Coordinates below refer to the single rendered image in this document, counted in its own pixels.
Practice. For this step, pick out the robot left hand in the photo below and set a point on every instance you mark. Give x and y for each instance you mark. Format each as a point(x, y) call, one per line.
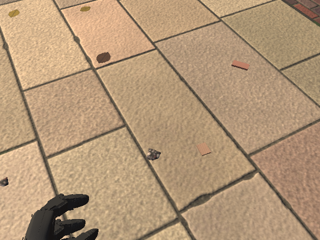
point(44, 226)

